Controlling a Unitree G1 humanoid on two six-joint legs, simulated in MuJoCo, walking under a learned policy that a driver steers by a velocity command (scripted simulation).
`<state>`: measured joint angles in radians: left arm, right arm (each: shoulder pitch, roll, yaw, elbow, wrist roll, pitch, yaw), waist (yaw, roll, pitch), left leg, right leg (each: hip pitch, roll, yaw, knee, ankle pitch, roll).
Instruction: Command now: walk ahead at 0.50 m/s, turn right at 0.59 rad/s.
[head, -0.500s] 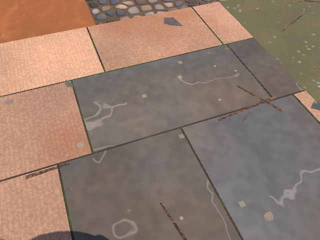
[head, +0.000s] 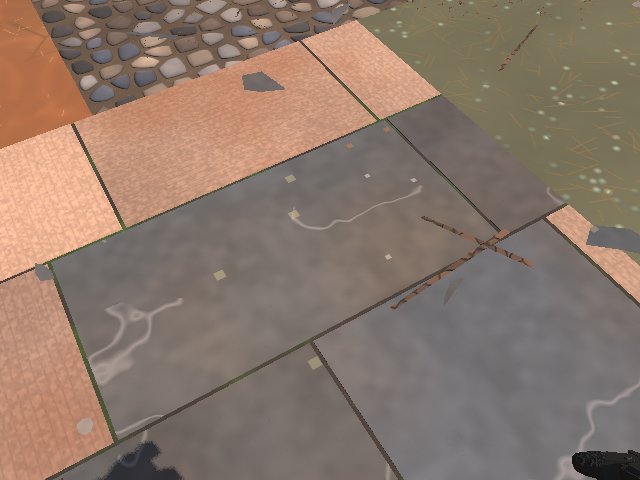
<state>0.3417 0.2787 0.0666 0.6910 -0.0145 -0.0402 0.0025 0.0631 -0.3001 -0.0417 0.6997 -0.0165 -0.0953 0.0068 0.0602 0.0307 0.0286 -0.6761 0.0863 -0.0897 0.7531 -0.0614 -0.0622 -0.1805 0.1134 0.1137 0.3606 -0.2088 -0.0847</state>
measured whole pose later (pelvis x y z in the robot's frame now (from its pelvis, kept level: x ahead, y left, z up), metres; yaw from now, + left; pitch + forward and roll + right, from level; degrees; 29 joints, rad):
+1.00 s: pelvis +0.51 -0.13 +0.00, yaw -35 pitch +2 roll +0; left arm 0.35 0.28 0.06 0.69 -0.02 -0.04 0.01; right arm 0.04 -0.31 -0.04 0.70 -0.01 -0.09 0.01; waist 0.07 0.04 0.04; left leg -0.66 0.08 -0.09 0.71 -0.03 -0.07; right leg -0.15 0.11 0.13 0.36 -0.22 -0.08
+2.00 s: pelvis +0.77 -0.29 +0.00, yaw -46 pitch +1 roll -2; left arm 0.18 0.28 0.08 0.80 -0.02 -0.02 0.01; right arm 0.41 -0.26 -0.04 0.93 -0.01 -0.04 -0.02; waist -0.05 -0.01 -0.05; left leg -0.11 0.03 0.01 0.40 -0.31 0.02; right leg -0.54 0.02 0.02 0.88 -0.24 -0.01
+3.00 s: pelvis +1.11 -0.62 -0.01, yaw -26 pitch +1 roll +0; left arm 0.14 0.30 0.06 0.82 0.00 -0.11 0.00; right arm 0.27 -0.28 -0.07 0.73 0.01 -0.05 0.03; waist -0.02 -0.01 0.07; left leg -0.29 -0.11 -0.02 0.43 -0.15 0.11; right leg -0.51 -0.09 0.06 1.13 -0.33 0.00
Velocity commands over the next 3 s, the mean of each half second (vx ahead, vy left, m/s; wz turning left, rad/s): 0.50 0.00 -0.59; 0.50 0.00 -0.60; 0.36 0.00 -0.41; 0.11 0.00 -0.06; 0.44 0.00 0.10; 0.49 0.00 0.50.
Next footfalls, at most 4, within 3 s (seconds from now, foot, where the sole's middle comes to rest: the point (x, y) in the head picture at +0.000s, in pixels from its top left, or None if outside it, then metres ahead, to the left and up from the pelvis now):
0.16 left None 0.28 0.14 -0.78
0.68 right None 0.47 -0.19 -0.78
1.16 left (438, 330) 0.81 -0.17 -0.78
1.56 right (563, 359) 0.75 -0.44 -0.78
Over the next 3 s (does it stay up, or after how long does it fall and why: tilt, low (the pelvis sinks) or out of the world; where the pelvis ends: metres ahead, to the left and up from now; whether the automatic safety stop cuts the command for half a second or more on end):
stays up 1.11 -0.62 -0.01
